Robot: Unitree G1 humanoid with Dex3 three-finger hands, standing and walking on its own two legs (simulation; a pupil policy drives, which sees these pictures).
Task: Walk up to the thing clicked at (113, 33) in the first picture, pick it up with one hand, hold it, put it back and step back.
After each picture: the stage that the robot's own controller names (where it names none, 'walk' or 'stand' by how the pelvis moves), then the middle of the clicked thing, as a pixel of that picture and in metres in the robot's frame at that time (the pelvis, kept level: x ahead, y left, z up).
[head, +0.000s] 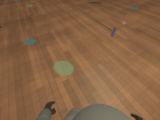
stand; (113, 31) +1.94 -0.53 -0.65
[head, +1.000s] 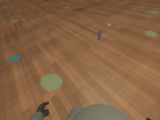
walk; (99, 35) +1.85 -0.03 -0.63
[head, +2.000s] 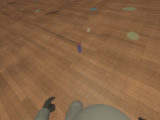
walk; (79, 47) +1.26 +0.33 -0.65
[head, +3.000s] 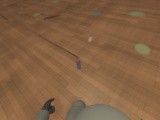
walk; (78, 64) +0.84 +0.29 -0.65
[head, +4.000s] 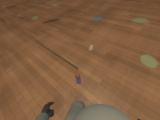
walk; (78, 78) +0.58 +0.25 -0.65
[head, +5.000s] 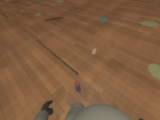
stand; (78, 87) +0.43 +0.21 -0.64
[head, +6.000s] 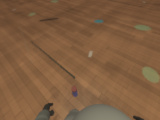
stand; (74, 91) +0.38 +0.20 -0.66
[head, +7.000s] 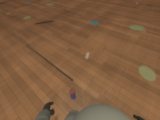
stand; (73, 94) +0.35 +0.22 -0.65
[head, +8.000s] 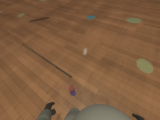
stand; (72, 91) +0.36 +0.24 -0.65
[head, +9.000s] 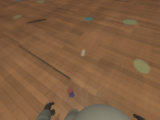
stand; (71, 92) +0.34 +0.25 -0.65
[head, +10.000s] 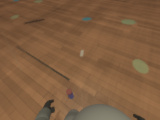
stand; (70, 94) +0.33 +0.25 -0.65
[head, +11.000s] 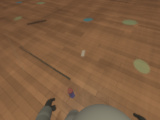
stand; (71, 93) +0.35 +0.25 -0.66
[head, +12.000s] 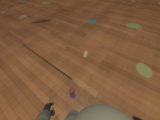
stand; (72, 93) +0.36 +0.22 -0.66
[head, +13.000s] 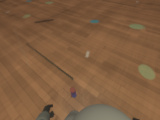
stand; (73, 92) +0.37 +0.22 -0.66
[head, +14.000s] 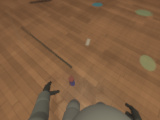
go down; (72, 81) +0.40 +0.20 -0.62
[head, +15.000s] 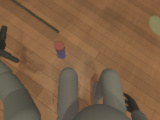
go down; (61, 51) +0.47 +0.23 -0.24
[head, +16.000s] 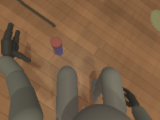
close in; (58, 48) +0.47 +0.24 -0.23
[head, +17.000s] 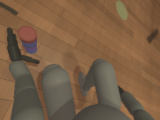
close in; (30, 43) +0.45 +0.28 -0.16
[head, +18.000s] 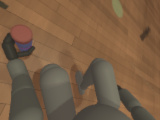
lift; (24, 42) +0.44 +0.29 -0.16
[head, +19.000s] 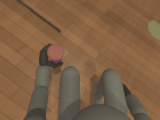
lift; (56, 56) +0.35 +0.25 -0.03
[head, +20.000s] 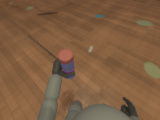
hold; (68, 66) +0.31 +0.16 +0.10
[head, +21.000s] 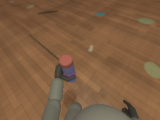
hold; (69, 70) +0.30 +0.16 +0.05
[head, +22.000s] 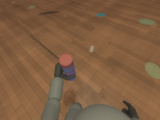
hold; (69, 69) +0.31 +0.16 +0.06
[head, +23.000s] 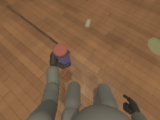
crouch; (64, 58) +0.39 +0.19 -0.01
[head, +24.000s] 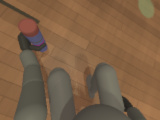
lower; (37, 39) +0.48 +0.27 -0.09
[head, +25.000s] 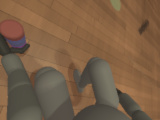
lower; (17, 40) +0.46 +0.28 -0.17
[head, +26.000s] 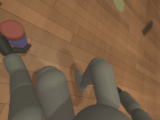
lower; (18, 40) +0.45 +0.29 -0.17
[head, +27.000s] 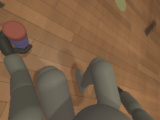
lower; (20, 40) +0.45 +0.29 -0.16
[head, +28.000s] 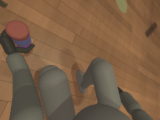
lower; (22, 40) +0.45 +0.29 -0.16
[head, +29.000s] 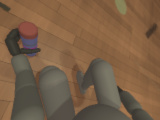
open; (30, 42) +0.45 +0.26 -0.17
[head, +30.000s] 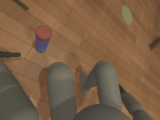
stand; (42, 42) +0.44 +0.25 -0.18
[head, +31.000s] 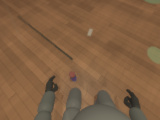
stand; (73, 76) +0.40 +0.18 -0.51
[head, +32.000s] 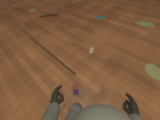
stand; (75, 90) +0.38 +0.18 -0.60
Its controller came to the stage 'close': yes
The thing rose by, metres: 0.70
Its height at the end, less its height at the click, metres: +0.00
